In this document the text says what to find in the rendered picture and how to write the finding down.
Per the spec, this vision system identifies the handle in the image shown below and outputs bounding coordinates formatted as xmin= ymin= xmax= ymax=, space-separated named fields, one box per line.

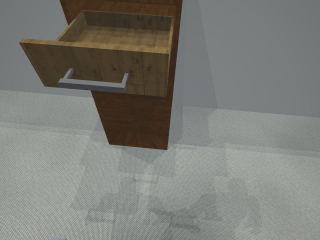
xmin=58 ymin=68 xmax=129 ymax=93

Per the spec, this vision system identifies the drawer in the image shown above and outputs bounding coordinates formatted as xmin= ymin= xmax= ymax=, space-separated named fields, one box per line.
xmin=19 ymin=10 xmax=175 ymax=97

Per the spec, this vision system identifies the cabinet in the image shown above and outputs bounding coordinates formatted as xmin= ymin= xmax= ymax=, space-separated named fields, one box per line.
xmin=59 ymin=0 xmax=183 ymax=150

